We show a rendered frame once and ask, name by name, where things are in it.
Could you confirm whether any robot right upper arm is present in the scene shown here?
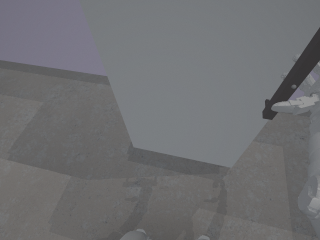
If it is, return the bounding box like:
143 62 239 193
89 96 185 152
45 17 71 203
297 174 320 240

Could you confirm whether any fridge door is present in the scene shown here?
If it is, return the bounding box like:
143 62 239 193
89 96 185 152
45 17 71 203
79 0 320 168

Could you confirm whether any left robot shin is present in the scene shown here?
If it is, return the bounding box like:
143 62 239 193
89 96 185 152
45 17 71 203
136 229 147 235

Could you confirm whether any robot right forearm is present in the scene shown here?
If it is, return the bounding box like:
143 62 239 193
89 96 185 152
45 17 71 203
307 107 320 180

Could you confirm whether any handle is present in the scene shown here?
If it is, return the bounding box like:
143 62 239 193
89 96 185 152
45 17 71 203
262 28 320 120

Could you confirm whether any robot right hand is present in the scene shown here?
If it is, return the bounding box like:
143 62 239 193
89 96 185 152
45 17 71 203
271 53 320 115

